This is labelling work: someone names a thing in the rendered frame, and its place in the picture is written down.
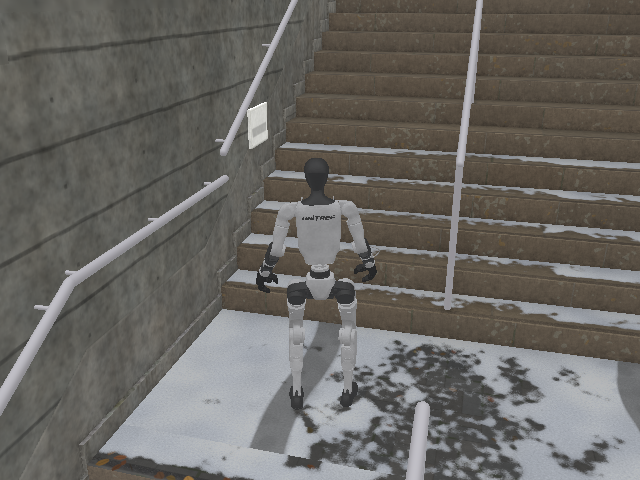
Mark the left robot shin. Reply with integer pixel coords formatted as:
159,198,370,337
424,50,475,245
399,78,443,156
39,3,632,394
289,328,303,396

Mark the robot right foot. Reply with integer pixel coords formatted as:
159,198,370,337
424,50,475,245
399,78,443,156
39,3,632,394
340,382,358,407

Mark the robot right hand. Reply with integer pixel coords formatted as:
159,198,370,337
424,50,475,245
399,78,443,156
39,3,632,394
354,264,377,282

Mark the right robot upper arm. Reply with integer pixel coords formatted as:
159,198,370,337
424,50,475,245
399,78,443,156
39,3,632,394
338,200,368,254

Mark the robot right forearm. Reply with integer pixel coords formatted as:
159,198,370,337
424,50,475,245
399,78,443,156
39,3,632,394
358,238,375,268

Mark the left robot upper arm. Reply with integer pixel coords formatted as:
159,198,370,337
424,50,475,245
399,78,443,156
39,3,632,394
270,202,297,257

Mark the robot left forearm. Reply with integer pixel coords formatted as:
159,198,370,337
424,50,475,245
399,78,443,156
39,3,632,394
259,242,279,277

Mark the robot left hand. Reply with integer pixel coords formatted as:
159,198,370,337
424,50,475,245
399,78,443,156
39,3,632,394
256,266,278,293

